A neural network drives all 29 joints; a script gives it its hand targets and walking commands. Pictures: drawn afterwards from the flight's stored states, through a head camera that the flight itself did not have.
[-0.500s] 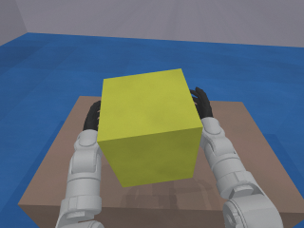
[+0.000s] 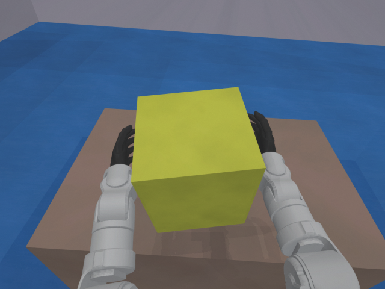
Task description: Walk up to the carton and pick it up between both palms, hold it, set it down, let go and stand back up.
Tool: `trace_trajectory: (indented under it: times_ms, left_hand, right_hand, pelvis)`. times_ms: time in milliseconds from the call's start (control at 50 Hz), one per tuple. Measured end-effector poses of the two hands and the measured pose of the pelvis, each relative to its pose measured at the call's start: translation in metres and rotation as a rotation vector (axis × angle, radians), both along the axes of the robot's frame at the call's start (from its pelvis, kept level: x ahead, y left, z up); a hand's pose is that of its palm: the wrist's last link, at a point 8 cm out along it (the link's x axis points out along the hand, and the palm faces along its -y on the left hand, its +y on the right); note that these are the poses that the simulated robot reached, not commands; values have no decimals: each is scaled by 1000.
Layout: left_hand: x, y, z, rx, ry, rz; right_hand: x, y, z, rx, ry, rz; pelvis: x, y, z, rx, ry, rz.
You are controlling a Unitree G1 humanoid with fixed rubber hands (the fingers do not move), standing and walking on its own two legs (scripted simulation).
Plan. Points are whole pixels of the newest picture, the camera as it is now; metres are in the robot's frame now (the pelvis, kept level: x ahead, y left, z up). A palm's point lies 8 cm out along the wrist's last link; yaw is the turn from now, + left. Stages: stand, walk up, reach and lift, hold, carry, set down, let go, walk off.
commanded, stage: set down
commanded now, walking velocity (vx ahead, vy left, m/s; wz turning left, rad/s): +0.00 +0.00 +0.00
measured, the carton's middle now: (195, 165) +0.38 +0.01 +0.09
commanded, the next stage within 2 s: none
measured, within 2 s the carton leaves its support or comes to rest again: rests again in 1.94 s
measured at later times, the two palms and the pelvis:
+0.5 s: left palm (125, 174) +0.35 +0.16 +0.08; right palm (260, 158) +0.39 -0.14 +0.10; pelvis +0.01 +0.00 +0.00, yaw +0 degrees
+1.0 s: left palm (132, 183) +0.36 +0.15 +0.05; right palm (259, 165) +0.40 -0.15 +0.07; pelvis +0.02 +0.00 +0.00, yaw +0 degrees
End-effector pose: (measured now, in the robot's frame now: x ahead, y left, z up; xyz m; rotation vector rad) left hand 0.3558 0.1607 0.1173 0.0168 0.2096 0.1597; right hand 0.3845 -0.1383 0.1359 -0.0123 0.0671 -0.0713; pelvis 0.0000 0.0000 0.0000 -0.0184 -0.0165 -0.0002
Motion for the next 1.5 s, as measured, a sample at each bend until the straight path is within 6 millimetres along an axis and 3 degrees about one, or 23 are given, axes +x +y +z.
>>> trace_trajectory:
  times_ms: [1000,1500]
  left_hand:
    - [2,-12,-67,-46,79,62]
    - [20,-12,-114,-15,117,85]
  right_hand:
    - [16,-11,-68,-17,94,59]
    - [38,-11,-126,-16,135,82]
  pelvis:
    - [18,0,0,1,38,0]
    - [34,-1,-2,2,214,-2]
